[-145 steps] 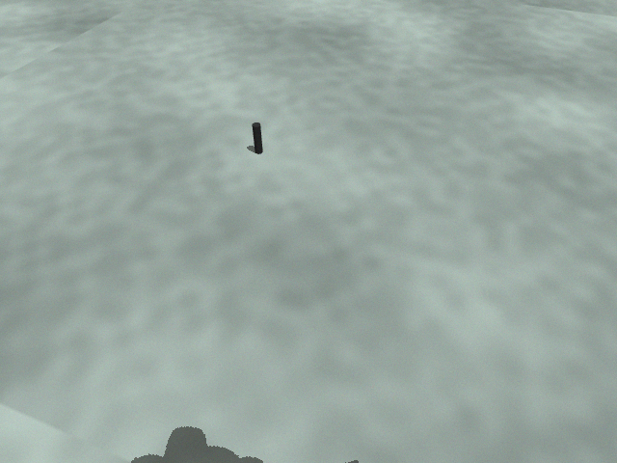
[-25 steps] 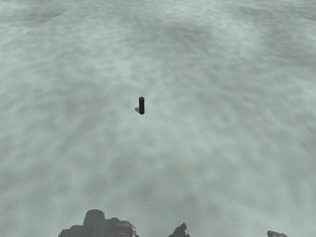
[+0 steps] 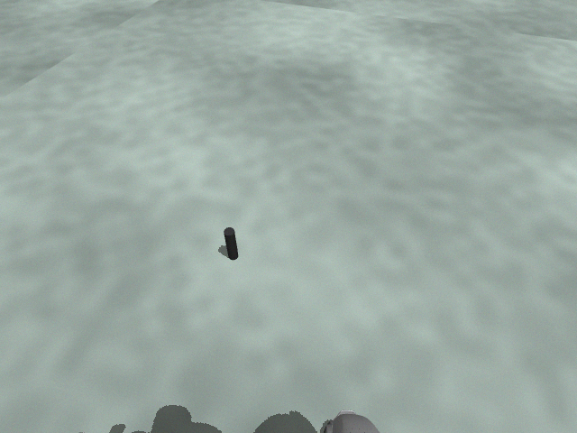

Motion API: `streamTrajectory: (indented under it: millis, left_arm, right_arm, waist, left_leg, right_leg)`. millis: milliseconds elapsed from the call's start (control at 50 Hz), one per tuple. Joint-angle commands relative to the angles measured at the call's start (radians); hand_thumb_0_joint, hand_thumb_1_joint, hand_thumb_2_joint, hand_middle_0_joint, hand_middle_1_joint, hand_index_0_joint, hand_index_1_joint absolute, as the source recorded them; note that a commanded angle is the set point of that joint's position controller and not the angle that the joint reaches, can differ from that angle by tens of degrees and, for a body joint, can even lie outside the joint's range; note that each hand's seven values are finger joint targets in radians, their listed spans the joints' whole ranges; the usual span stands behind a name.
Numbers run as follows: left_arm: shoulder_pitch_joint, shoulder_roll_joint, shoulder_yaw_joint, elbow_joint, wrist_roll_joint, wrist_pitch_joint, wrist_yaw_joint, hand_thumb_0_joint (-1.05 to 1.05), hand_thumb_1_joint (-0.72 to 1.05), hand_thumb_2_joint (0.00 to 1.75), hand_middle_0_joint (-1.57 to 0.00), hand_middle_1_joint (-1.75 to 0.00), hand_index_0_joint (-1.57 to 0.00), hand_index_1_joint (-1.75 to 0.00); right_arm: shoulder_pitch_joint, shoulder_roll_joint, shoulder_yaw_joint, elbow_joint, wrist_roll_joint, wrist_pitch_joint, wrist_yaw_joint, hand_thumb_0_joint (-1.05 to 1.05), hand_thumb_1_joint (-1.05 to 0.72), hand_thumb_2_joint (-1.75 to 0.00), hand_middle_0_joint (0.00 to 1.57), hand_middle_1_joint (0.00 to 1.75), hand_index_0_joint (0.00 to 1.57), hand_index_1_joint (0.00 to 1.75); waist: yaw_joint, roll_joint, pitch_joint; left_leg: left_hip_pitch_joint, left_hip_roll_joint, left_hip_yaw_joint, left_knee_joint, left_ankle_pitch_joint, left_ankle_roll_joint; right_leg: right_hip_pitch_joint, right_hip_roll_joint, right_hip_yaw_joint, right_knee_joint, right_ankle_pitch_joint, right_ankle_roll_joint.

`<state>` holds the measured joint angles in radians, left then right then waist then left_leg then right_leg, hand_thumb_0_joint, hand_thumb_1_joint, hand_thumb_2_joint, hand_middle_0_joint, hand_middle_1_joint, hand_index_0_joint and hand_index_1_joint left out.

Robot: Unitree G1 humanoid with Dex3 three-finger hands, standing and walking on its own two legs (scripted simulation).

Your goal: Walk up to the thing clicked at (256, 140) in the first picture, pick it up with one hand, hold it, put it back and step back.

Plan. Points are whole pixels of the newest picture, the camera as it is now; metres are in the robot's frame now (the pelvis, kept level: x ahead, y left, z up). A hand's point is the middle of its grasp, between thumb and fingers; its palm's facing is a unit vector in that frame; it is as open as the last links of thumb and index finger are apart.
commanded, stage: walk up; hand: left
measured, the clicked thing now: (231, 244) +0.91 +0.20 -0.68
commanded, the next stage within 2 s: none
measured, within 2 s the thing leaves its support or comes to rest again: neither
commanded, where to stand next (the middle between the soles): +0.58 -0.02 m, yaw +2 degrees
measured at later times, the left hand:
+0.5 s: hand (130, 400) +0.20 +0.24 -0.14, palm faces +0.06 -0.93 -0.37, open 7.4 cm
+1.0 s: hand (143, 296) +0.38 +0.27 -0.13, palm faces -0.01 -0.92 -0.38, open 7.4 cm
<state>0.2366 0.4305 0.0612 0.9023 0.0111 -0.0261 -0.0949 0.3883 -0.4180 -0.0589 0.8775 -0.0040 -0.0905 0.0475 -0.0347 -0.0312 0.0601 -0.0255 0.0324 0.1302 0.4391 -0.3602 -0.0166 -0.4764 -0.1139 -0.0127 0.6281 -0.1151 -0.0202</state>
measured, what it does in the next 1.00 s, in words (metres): walks ahead: right foot, then left foot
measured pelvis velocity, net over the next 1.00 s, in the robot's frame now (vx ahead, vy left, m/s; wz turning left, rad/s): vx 0.34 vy -0.02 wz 0.04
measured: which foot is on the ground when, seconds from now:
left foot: down 0.00-0.08, up 0.10-0.54, down 0.56-1.00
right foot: up 0.00-0.02, down 0.04-0.60, up 0.62-1.00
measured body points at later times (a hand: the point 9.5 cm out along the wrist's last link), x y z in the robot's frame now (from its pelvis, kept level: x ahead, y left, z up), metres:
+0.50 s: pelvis +0.18 -0.03 +0.00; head +0.20 -0.03 +0.45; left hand +0.20 +0.29 -0.11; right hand +0.27 -0.35 -0.11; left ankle +0.31 +0.11 -0.71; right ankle +0.14 -0.14 -0.73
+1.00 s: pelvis +0.34 -0.02 +0.01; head +0.35 -0.03 +0.45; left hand +0.38 +0.31 -0.10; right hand +0.40 -0.34 -0.11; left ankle +0.32 +0.10 -0.73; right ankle +0.46 -0.17 -0.71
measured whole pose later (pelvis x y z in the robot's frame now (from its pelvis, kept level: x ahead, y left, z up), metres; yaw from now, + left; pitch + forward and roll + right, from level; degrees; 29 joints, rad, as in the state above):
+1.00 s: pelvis +0.34 -0.02 +0.01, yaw +2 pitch -3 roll +2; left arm 0.32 0.43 0.06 0.92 0.02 -0.03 -0.07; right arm 0.36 -0.42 -0.06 0.85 -0.01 -0.07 0.05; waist -0.02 -0.01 0.05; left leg -0.13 0.01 0.09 0.46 -0.28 0.02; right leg -0.44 -0.11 -0.01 0.67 -0.21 0.00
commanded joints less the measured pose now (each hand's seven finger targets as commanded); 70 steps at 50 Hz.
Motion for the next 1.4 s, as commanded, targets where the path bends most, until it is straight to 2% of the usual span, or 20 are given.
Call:
streamTrajectory:
  millis: [0, 20, 60, 80, 200, 340, 420, 520, 540, 580, 600, 700, 900, 1020, 1040, 1060, 1100, 1200, 1300, 1380]
  left_arm:
    - [0.014, 0.175, 0.062, -0.069, 0.002, -0.049, 0.013, 0.0, 0.9, 0.9, -0.2, -0.3, -0.2, -0.3]
    - [0.119, 0.21, 0.081, -0.038, 0.002, -0.06, 0.026, 0.0, 0.9, 0.9, -0.2, -0.3, -0.2, -0.3]
    - [0.204, 0.341, 0.112, -0.056, 0.006, -0.078, 0.048, 0.0, 0.9, 0.9, -0.2, -0.3, -0.2, -0.3]
    - [0.182, 0.35, 0.112, -0.05, -0.012, -0.071, 0.051, 0.0, 0.9, 0.9, -0.2, -0.3, -0.2, -0.3]
    - [0.034, 0.214, 0.063, -0.093, -0.025, -0.077, 0.069, 0.0, 0.9, 0.9, -0.2, -0.3, -0.2, -0.3]
    - [0.084, 0.224, 0.073, -0.127, -0.001, -0.086, 0.071, 0.0, 0.9, 0.9, -0.2, -0.3, -0.2, -0.3]
    - [0.105, 0.225, 0.077, -0.129, 0.002, -0.081, 0.068, 0.0, 0.9, 0.9, -0.2, -0.3, -0.2, -0.3]
    - [0.074, 0.227, 0.064, -0.146, 0.003, -0.067, 0.068, 0.0, 0.9, 0.9, -0.2, -0.3, -0.2, -0.3]
    - [0.11, 0.183, 0.045, -0.145, 0.0, -0.062, 0.068, 0.0, 0.9, 0.9, -0.2, -0.3, -0.2, -0.3]
    - [0.201, 0.138, 0.033, -0.133, -0.016, -0.049, 0.069, 0.0, 0.9, 0.9, -0.2, -0.3, -0.2, -0.3]
    - [0.169, 0.222, 0.049, -0.115, -0.005, -0.037, 0.081, 0.0, 0.9, 0.9, -0.2, -0.3, -0.2, -0.3]
    - [0.196, 0.195, 0.041, -0.061, -0.012, -0.023, 0.057, 0.0, 0.9, 0.9, -0.2, -0.3, -0.2, -0.3]
    - [0.036, 0.168, 0.052, -0.086, 0.005, -0.03, 0.026, 0.0, 0.9, 0.9, -0.2, -0.3, -0.2, -0.3]
    - [0.199, 0.19, 0.067, -0.019, 0.009, -0.07, 0.05, 0.0, 0.9, 0.9, -0.2, -0.3, -0.2, -0.3]
    - [0.245, 0.239, 0.086, -0.012, 0.016, -0.081, 0.062, 0.0, 0.9, 0.9, -0.2, -0.3, -0.2, -0.3]
    - [0.245, 0.309, 0.1, -0.036, 0.016, -0.089, 0.074, 0.0, 0.9, 0.9, -0.2, -0.3, -0.2, -0.3]
    - [0.184, 0.333, 0.092, -0.061, -0.008, -0.081, 0.074, 0.0, 0.9, 0.9, -0.2, -0.3, -0.2, -0.3]
    - [0.134, 0.236, 0.06, -0.077, -0.021, -0.086, 0.088, 0.0, 0.9, 0.9, -0.2, -0.3, -0.2, -0.3]
    - [0.107, 0.232, 0.059, -0.117, -0.009, -0.086, 0.091, 0.0, 0.9, 0.9, -0.2, -0.3, -0.2, -0.3]
    - [0.101, 0.202, 0.04, -0.118, -0.003, -0.072, 0.101, 0.0, 0.9, 0.9, -0.2, -0.3, -0.2, -0.3]
  right_arm:
    - [-0.066, -0.258, -0.073, -0.103, 0.001, -0.014, -0.027, 0.0, -0.9, -0.9, 0.2, 0.3, 0.2, 0.3]
    - [-0.036, -0.215, -0.056, -0.103, -0.002, -0.012, -0.028, 0.0, -0.9, -0.9, 0.2, 0.3, 0.2, 0.3]
    - [0.066, -0.125, -0.018, -0.112, 0.007, -0.008, -0.023, 0.0, -0.9, -0.9, 0.2, 0.3, 0.2, 0.3]
    - [0.012, -0.224, -0.04, -0.091, 0.001, 0.001, -0.037, 0.0, -0.9, -0.9, 0.2, 0.3, 0.2, 0.3]
    - [0.033, -0.18, -0.042, -0.024, 0.015, 0.028, -0.015, 0.0, -0.9, -0.9, 0.2, 0.3, 0.2, 0.3]
    - [-0.125, -0.175, -0.058, -0.072, -0.008, 0.041, 0.009, 0.0, -0.9, -0.9, 0.2, 0.3, 0.2, 0.3]
    - [-0.201, -0.15, -0.046, -0.098, -0.018, 0.021, 0.018, 0.0, -0.9, -0.9, 0.2, 0.3, 0.2, 0.3]
    - [-0.055, -0.19, -0.07, -0.049, -0.019, 0.003, 0.01, 0.0, -0.9, -0.9, 0.2, 0.3, 0.2, 0.3]
    - [0.05, -0.234, -0.088, -0.019, -0.025, -0.004, -0.001, 0.0, -0.9, -0.9, 0.2, 0.3, 0.2, 0.3]
    - [0.084, -0.341, -0.112, -0.062, -0.02, -0.009, -0.022, 0.0, -0.9, -0.9, 0.2, 0.3, 0.2, 0.3]
    - [0.049, -0.337, -0.115, -0.067, 0.006, -0.006, -0.019, 0.0, -0.9, -0.9, 0.2, 0.3, 0.2, 0.3]
    - [-0.079, -0.235, -0.065, -0.093, 0.012, -0.015, -0.027, 0.0, -0.9, -0.9, 0.2, 0.3, 0.2, 0.3]
    - [-0.052, -0.267, -0.077, -0.103, -0.002, -0.012, -0.015, 0.0, -0.9, -0.9, 0.2, 0.3, 0.2, 0.3]
    - [-0.093, -0.208, -0.052, -0.129, -0.005, 0.008, -0.014, 0.0, -0.9, -0.9, 0.2, 0.3, 0.2, 0.3]
    - [-0.035, -0.148, -0.031, -0.126, -0.003, 0.009, -0.013, 0.0, -0.9, -0.9, 0.2, 0.3, 0.2, 0.3]
    - [0.012, -0.082, -0.005, -0.14, -0.001, 0.011, -0.011, 0.0, -0.9, -0.9, 0.2, 0.3, 0.2, 0.3]
    - [-0.034, -0.224, -0.042, -0.103, -0.006, 0.029, -0.029, 0.0, -0.9, -0.9, 0.2, 0.3, 0.2, 0.3]
    - [-0.002, -0.182, -0.039, -0.047, 0.009, 0.043, -0.012, 0.0, -0.9, -0.9, 0.2, 0.3, 0.2, 0.3]
    - [-0.072, -0.163, -0.051, -0.062, -0.008, 0.063, 0.003, 0.0, -0.9, -0.9, 0.2, 0.3, 0.2, 0.3]
    - [-0.138, -0.119, -0.037, -0.062, -0.016, 0.058, -0.005, 0.0, -0.9, -0.9, 0.2, 0.3, 0.2, 0.3]
  waist:
    - [0.064, 0.084, -0.027]
    - [0.112, -0.024, -0.102]
    - [0.119, -0.3, -0.168]
    - [0.141, -0.216, -0.117]
    - [0.028, -0.154, -0.007]
    - [0.075, -0.077, 0.053]
    - [0.096, -0.073, 0.032]
    - [-0.001, 0.031, -0.058]
    - [-0.046, 0.155, -0.119]
    - [-0.044, 0.306, -0.164]
    - [-0.039, 0.223, -0.125]
    - [0.038, 0.142, 0.026]
    - [0.0, 0.178, 0.069]
    - [0.102, 0.02, -0.067]
    - [0.119, -0.156, -0.119]
    - [0.102, -0.324, -0.12]
    - [0.103, -0.169, -0.007]
    - [0.054, -0.137, -0.011]
    - [0.051, -0.119, 0.039]
    - [0.065, -0.105, 0.035]
  left_leg:
    - [-0.201, 0.207, -0.128, 0.032, 0.279, 0.169]
    - [-0.239, 0.153, -0.094, 0.252, 0.327, 0.141]
    - [-0.574, -0.058, -0.064, 0.704, -0.141, 0.059]
    - [-0.627, -0.026, -0.124, 0.776, -0.168, 0.057]
    - [-0.452, 0.02, -0.19, 0.635, 0.108, 0.046]
    - [-0.578, 0.047, -0.204, 0.4, 0.2, 0.006]
    - [-0.513, 0.069, -0.151, 0.195, 0.219, 0.021]
    - [-0.114, 0.011, -0.086, 0.082, 0.207, 0.073]
    - [0.045, 0.016, -0.125, 0.045, 0.109, 0.103]
    - [0.191, 0.372, -0.796, -0.175, -0.176, 0.242]
    - [0.122, 0.401, -0.819, -0.181, -0.194, 0.297]
    - [-0.211, 0.215, -0.322, -0.213, 0.048, 0.183]
    - [-0.214, 0.219, -0.278, -0.249, -0.13, 0.231]
    - [-0.286, 0.157, -0.177, 0.111, 0.092, 0.169]
    - [-0.368, 0.077, -0.101, 0.35, 0.088, 0.138]
    - [-0.549, -0.035, -0.064, 0.57, -0.148, 0.077]
    - [-0.623, -0.014, -0.17, 0.661, -0.144, 0.059]
    - [-0.516, 0.004, -0.199, 0.582, 0.042, 0.046]
    - [-0.527, 0.022, -0.189, 0.45, 0.131, 0.012]
    - [-0.402, 0.033, -0.135, 0.274, 0.192, 0.01]
  right_leg:
    - [0.283, 0.064, -0.059, -0.074, -0.042, -0.021]
    - [0.437, 0.064, -0.017, -0.094, -0.096, -0.036]
    - [0.655, -0.289, 0.583, -0.336, -0.304, -0.162]
    - [0.609, -0.329, 0.666, -0.362, -0.244, -0.232]
    - [0.292, -0.09, 0.114, -0.35, 0.169, -0.102]
    - [0.333, -0.141, 0.1, -0.447, -0.124, -0.138]
    - [0.394, -0.152, 0.054, -0.348, 0.05, -0.167]
    - [0.234, -0.121, 0.014, -0.098, 0.065, -0.138]
    - [0.154, -0.046, -0.046, 0.13, 0.063, -0.11]
    - [-0.182, 0.164, -0.038, 0.495, -0.425, -0.033]
    - [-0.177, 0.089, 0.052, 0.566, -0.439, -0.04]
    - [-0.029, 0.026, 0.076, 0.445, -0.206, -0.013]
    - [-0.023, 0.001, 0.005, 0.084, -0.096, 0.024]
    - [0.381, 0.065, -0.021, -0.134, -0.079, -0.001]
    - [0.503, 0.006, 0.086, -0.233, -0.216, -0.023]
    - [0.561, -0.221, 0.464, -0.336, -0.355, -0.093]
    - [0.439, -0.319, 0.632, -0.401, -0.349, -0.214]
    - [0.382, -0.134, 0.191, -0.322, 0.182, -0.121]
    - [0.319, -0.139, 0.103, -0.385, 0.053, -0.164]
    - [0.263, -0.132, 0.023, -0.275, 0.313, -0.165]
